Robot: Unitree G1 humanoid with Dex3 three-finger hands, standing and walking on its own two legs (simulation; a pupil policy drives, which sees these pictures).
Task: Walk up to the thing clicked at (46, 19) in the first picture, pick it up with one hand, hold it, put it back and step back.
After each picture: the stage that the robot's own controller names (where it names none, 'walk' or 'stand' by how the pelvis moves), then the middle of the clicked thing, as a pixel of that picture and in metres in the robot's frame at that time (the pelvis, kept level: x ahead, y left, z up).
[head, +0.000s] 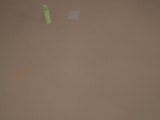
stand; (46, 14) +1.92 +0.45 -0.65
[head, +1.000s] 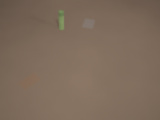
walk; (61, 20) +1.80 +0.17 -0.63
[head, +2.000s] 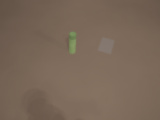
walk; (72, 43) +1.22 +0.07 -0.65
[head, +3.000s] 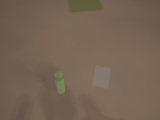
walk; (60, 83) +0.76 +0.16 -0.64
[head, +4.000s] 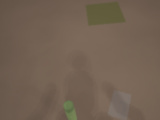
walk; (70, 112) +0.51 +0.17 -0.64
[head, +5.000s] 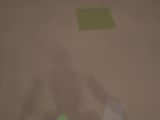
stand; out of the picture +0.43 +0.14 -0.65
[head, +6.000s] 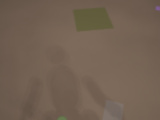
stand; out of the picture +0.42 +0.15 -0.66
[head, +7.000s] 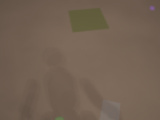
stand; out of the picture +0.42 +0.16 -0.66
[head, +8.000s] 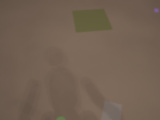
stand; out of the picture +0.42 +0.15 -0.66
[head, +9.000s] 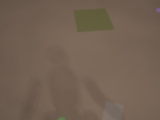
stand; out of the picture +0.41 +0.15 -0.66
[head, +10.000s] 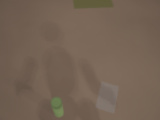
go down; (57, 107) +0.44 +0.14 -0.63
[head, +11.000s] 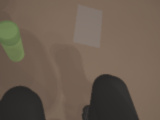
go down; (12, 44) +0.50 +0.20 -0.23
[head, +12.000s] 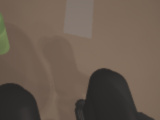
close in; out of the picture +0.50 +0.22 -0.20
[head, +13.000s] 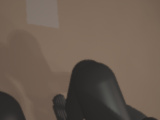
close; out of the picture +0.48 +0.26 -0.16
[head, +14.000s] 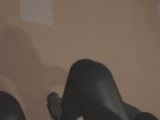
lift; out of the picture +0.48 +0.26 -0.17
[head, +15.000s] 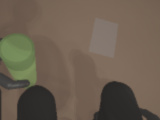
lift; (22, 67) +0.36 +0.19 -0.03
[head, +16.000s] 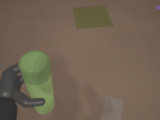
hold; (40, 87) +0.31 +0.14 +0.09
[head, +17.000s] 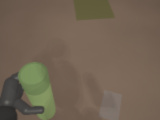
hold; (41, 95) +0.30 +0.14 +0.03
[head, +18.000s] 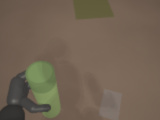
crouch; (46, 94) +0.30 +0.13 +0.03
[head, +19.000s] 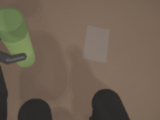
crouch; (19, 43) +0.46 +0.16 -0.03
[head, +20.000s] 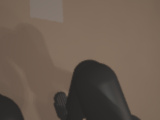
lower; out of the picture +0.47 +0.27 -0.17
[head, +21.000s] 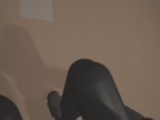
lower; out of the picture +0.47 +0.27 -0.17
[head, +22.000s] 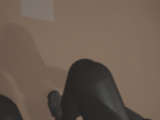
lower; out of the picture +0.47 +0.28 -0.17
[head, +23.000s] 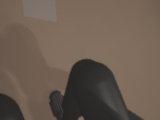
lower; out of the picture +0.47 +0.27 -0.17
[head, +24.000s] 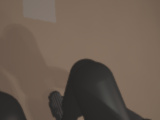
loosen; out of the picture +0.46 +0.26 -0.18
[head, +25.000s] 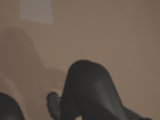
withdraw; out of the picture +0.47 +0.26 -0.18
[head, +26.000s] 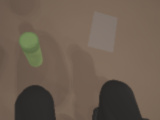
walk; (32, 52) +0.49 +0.19 -0.27
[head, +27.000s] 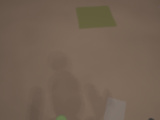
stand; out of the picture +0.42 +0.14 -0.59
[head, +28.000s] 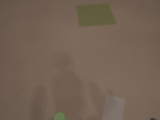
stand; out of the picture +0.43 +0.15 -0.60
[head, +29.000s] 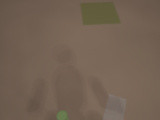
stand; out of the picture +0.42 +0.15 -0.62
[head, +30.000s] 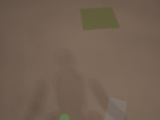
walk; out of the picture +0.44 +0.14 -0.65
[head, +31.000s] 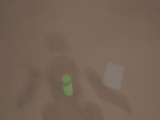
walk; (67, 85) +0.60 +0.12 -0.63
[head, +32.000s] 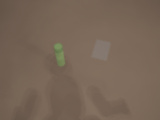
walk; (59, 55) +0.90 +0.20 -0.63
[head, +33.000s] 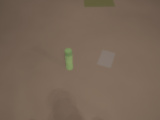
stand; (68, 59) +1.07 +0.14 -0.64
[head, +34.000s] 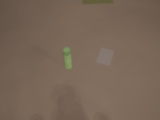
stand; (67, 58) +1.07 +0.14 -0.66
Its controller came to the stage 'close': yes
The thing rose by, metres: 0.69
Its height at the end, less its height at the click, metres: +0.00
